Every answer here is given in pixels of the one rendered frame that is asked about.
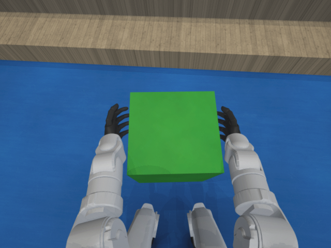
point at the left robot hand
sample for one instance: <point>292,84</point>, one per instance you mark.
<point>112,121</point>

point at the left robot upper arm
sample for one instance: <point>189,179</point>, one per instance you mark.
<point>106,232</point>

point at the right robot upper arm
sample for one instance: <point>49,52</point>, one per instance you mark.
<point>260,231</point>

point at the left robot forearm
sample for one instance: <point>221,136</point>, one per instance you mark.
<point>103,197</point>

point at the robot left thigh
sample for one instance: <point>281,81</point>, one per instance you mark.
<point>143,228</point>

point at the right robot forearm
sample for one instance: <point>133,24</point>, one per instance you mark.
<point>252,194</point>

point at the carton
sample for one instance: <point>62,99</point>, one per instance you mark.
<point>173,137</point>

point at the right robot hand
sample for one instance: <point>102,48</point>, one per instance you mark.
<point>230,123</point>

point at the robot left shin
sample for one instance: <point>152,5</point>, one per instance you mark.
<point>146,205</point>

